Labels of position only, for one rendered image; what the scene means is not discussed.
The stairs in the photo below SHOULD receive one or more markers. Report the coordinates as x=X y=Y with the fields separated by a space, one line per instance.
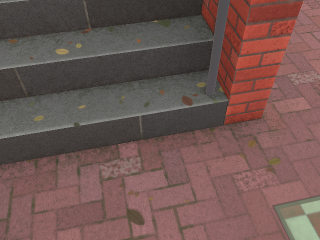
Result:
x=83 y=74

